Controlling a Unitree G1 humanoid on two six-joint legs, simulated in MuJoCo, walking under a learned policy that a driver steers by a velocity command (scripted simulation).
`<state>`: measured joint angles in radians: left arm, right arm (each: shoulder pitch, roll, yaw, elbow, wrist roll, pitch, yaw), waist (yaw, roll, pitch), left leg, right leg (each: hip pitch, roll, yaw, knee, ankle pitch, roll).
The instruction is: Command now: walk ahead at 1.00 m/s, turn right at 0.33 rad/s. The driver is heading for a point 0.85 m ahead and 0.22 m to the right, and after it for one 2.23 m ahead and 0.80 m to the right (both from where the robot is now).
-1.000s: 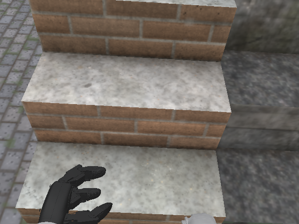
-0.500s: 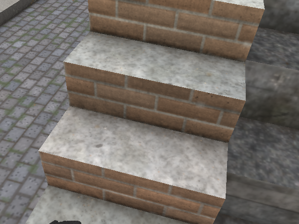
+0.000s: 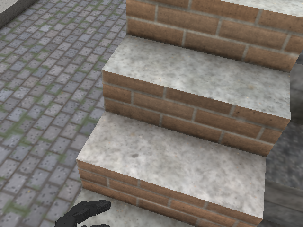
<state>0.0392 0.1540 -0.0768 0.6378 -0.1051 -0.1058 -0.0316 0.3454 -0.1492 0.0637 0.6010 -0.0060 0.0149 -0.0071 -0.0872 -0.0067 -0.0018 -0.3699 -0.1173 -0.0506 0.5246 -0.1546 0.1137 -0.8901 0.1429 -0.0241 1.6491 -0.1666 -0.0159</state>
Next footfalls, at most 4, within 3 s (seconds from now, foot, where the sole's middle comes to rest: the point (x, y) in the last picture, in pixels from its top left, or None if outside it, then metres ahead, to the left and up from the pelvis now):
0.44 right None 0.10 -0.20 -0.53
0.70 right None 0.06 -0.17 -0.72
0.98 left None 0.09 -0.05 -0.77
1.26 right None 0.01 -0.22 -0.68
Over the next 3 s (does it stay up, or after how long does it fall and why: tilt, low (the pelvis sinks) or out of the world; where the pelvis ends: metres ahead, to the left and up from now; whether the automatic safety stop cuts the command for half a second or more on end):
falls after 1.66 s (tilt)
